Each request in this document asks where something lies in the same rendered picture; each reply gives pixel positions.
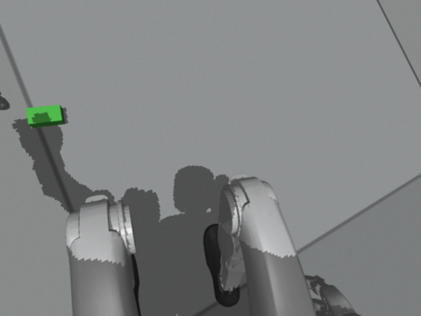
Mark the right robot hand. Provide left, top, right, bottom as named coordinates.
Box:
left=305, top=275, right=355, bottom=316

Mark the right robot foot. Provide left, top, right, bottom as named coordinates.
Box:
left=203, top=224, right=240, bottom=307

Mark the small box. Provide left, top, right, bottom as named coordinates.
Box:
left=26, top=105, right=65, bottom=128

